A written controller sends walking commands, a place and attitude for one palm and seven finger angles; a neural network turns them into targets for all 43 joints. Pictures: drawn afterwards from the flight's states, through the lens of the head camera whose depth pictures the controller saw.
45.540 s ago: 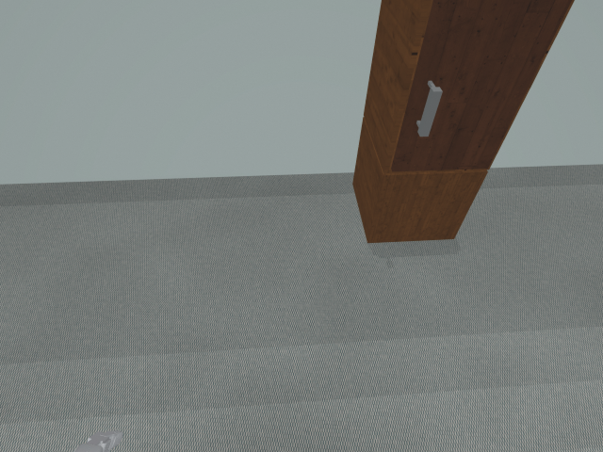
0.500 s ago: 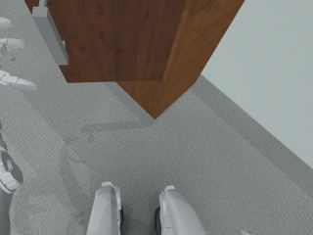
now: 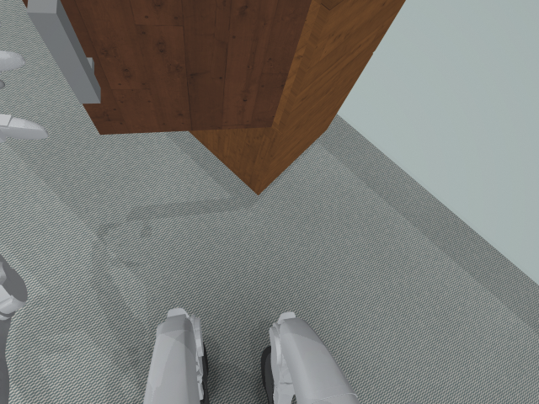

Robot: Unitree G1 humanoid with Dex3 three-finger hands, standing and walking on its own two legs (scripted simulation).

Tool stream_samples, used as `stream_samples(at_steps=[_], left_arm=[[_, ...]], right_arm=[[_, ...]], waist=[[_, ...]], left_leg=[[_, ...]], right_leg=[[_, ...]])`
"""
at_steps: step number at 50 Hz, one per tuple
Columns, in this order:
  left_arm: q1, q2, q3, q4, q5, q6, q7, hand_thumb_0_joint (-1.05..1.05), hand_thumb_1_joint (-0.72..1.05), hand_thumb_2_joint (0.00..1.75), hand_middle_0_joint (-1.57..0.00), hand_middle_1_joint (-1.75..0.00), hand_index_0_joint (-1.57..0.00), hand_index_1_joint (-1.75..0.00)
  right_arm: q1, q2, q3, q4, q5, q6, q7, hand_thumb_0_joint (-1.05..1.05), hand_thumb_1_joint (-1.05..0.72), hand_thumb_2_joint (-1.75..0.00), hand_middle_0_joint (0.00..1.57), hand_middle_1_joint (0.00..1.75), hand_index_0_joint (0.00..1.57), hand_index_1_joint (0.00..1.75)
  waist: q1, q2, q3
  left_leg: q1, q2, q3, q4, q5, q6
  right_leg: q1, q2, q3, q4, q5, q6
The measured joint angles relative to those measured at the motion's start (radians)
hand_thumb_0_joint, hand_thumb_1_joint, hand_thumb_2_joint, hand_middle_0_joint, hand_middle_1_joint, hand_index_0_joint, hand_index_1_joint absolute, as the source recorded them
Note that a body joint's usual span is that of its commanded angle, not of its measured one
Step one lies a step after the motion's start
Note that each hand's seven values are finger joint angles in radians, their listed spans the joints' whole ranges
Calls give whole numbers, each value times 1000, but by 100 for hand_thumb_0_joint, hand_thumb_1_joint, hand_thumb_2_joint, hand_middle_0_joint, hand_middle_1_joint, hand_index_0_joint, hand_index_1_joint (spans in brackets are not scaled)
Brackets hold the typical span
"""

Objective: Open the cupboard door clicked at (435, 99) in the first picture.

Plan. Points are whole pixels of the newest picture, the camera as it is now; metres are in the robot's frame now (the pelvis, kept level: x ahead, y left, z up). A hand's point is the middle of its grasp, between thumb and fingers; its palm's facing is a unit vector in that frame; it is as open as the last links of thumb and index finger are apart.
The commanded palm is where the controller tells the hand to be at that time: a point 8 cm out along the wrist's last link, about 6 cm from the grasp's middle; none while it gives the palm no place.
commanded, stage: move the hooked fingers beside the handle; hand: left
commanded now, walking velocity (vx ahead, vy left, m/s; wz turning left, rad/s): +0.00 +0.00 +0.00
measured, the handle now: (71, 42) +0.57 +0.24 +0.07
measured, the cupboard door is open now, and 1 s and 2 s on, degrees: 52 52 52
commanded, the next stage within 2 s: slide the fingers in behind the handle in 0.50 s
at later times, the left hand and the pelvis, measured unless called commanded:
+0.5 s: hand out of the picture +0.51 +0.31 +0.07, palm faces +0.14 -0.99 -0.03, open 13.9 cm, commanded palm +0.50 +0.32 +0.06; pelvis +0.00 +0.00 +0.00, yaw +0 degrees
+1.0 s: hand (26, 79) +0.52 +0.28 +0.06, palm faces +0.10 -0.99 -0.01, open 13.9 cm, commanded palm +0.51 +0.30 +0.06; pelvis +0.00 +0.00 +0.00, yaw +0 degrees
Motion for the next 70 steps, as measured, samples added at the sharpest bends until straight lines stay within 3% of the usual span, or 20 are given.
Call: stream_samples(at_steps=[6, 13, 22, 29, 37, 43, 51, 61, 70], left_arm=[[1, 7, 4, -42, 2, -28, 19, -1, -49, 30, -30, -120, -30, -120], [-14, -3, -78, 8, -18, 19, -12, -1, -50, 30, -29, -120, -30, -120], [1, -21, -17, -14, -2, -44, 30, -1, -50, 30, -30, -120, -30, -120], [4, 13, -24, -9, -2, -12, 13, -1, -49, 30, -30, -120, -30, -120], [11, -22, -49, -15, -36, -19, -9, -1, -50, 30, -30, -120, -30, -120], [-17, -38, -79, 3, -18, -14, 28, -1, -50, 30, -30, -120, -30, -120], [-5, -65, -61, -29, -1, -26, 69, -1, -49, 30, -30, -120, -30, -120], [27, -114, -87, -61, -15, -33, 93, -1, -49, 30, -30, -120, -30, -120], [47, -173, -112, -52, -17, -52, 127, -1, -50, 30, -30, -120, -30, -120]], right_arm=[[-9, 6, -7, 12, -4, 0, 6, 0, -91, -90, 20, 30, 20, 30], [-3, 2, -2, 6, 4, 9, 0, 0, -91, -90, 20, 30, 20, 30], [-20, 0, -6, 2, -5, -4, 3, 0, -91, -90, 20, 30, 20, 30], [-13, 2, -3, 0, 1, 10, 2, 0, -91, -90, 20, 30, 20, 30], [-4, 9, -3, 26, 6, 5, 0, 0, -91, -90, 20, 30, 20, 30], [-14, 4, -5, 19, 1, -6, -3, 0, -91, -90, 20, 30, 20, 30], [-17, 4, -11, 11, -7, -5, 4, 0, -91, -90, 20, 30, 20, 30], [8, 22, -18, 34, -8, 6, 18, 0, -91, -90, 20, 30, 20, 30], [7, 25, -26, 34, -11, 5, 25, 0, -91, -90, 20, 30, 20, 30]], waist=[[2, -2, -1], [15, 2, -6], [-3, -3, -7], [4, 4, 4], [21, 1, -7], [6, 0, -9], [-7, 3, -5], [12, 12, -10], [12, 13, -22]], left_leg=[[6, -1, -8, -1, -2, -4], [31, -10, -10, -24, 5, -3], [13, -2, -10, 0, -4, -6], [10, -1, -10, 3, -3, -7], [22, -5, -12, -8, 1, -8], [11, -7, -16, -1, 2, -9], [5, -4, -8, 1, 0, -7], [41, -8, -1, -25, 0, -8], [73, -10, 2, -45, 1, -12]], right_leg=[[11, 1, -7, -7, -1, -2], [38, -6, -10, -29, 2, -2], [18, 1, -9, -4, -5, -5], [13, 2, -8, 1, -5, -6], [25, -1, -10, -8, -3, -7], [17, -3, -15, -2, -4, -8], [6, -1, -6, 3, -4, -6], [39, -5, 0, -20, -5, -6], [68, -6, 4, -34, -5, -9]])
